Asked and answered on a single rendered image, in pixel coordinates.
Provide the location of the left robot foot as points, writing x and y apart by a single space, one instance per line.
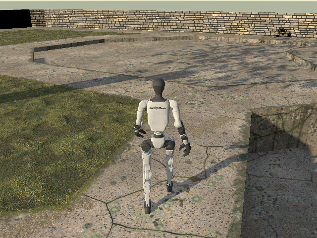
147 209

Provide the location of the humanoid robot head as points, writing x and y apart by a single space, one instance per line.
158 85

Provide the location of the left robot upper arm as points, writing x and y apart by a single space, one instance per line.
140 112

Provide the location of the right robot upper arm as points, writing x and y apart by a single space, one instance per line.
176 113

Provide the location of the right robot hand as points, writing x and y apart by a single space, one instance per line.
187 150

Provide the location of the right robot forearm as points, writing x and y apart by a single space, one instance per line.
183 134

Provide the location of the left robot forearm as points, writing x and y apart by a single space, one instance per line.
136 127

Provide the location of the left robot hand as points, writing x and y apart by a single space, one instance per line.
141 131

